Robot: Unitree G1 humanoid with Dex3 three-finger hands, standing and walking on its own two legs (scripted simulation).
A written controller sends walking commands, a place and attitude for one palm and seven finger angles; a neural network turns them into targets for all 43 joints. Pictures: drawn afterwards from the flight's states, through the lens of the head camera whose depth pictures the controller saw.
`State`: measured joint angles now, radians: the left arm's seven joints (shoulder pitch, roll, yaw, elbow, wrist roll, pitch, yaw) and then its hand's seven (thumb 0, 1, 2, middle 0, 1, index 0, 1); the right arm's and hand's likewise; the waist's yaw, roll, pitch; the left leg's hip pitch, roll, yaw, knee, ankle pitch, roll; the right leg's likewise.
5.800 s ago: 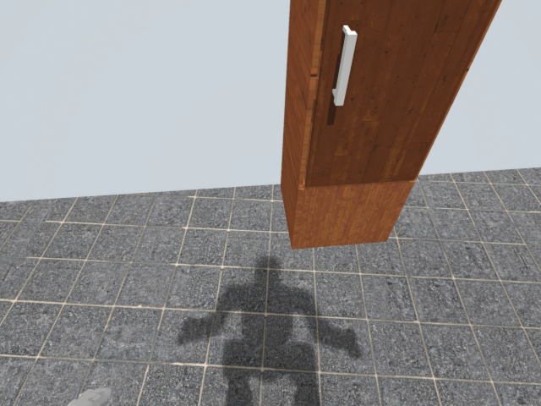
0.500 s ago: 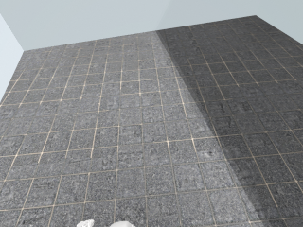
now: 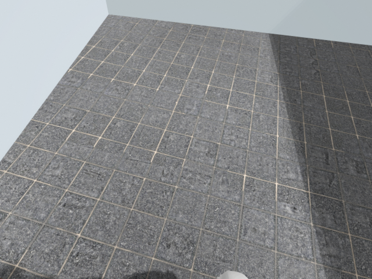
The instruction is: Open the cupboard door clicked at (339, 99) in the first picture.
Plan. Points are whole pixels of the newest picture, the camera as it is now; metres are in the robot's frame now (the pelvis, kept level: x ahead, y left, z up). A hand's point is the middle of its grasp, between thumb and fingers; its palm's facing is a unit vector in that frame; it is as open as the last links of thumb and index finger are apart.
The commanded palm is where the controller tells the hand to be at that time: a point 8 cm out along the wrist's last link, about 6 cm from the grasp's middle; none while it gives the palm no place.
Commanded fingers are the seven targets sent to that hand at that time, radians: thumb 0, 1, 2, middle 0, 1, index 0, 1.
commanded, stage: turn to face it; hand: left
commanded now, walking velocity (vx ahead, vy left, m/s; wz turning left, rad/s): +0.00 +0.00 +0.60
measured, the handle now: out of the picture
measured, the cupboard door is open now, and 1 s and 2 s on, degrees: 0 0 0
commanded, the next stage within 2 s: none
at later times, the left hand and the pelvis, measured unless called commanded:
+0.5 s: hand out of the picture +0.00 +0.16 -0.15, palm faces +0.33 -0.91 -0.26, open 7.4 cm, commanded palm none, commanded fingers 0.00 0.90 0.90 -0.20 -0.30 -0.20 -0.30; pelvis -0.01 -0.05 +0.00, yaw +19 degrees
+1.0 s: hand out of the picture -0.06 +0.25 -0.16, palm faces +0.59 -0.77 -0.24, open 7.4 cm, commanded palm none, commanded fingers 0.00 0.90 0.90 -0.20 -0.30 -0.20 -0.30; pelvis -0.03 +0.01 +0.00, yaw +36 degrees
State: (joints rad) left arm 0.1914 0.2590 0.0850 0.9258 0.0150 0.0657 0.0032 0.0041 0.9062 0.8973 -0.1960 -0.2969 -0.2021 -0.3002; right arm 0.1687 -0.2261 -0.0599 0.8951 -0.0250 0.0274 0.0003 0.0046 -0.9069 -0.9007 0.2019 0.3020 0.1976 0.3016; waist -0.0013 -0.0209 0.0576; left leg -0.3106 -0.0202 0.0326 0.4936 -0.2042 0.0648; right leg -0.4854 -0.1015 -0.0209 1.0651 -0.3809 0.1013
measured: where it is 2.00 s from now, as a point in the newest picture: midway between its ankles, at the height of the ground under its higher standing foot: outside the picture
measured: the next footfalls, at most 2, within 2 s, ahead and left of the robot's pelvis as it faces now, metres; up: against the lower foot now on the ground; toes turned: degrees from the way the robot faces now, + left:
right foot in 0.24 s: +0.04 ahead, -0.16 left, +0.00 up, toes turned +7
left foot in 0.66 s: -0.03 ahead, +0.11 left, +0.00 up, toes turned +32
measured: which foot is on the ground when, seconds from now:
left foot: down 0.00-0.24, up 0.26-0.64, down 0.66-1.00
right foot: up 0.00-0.22, down 0.24-0.68, up 0.70-1.00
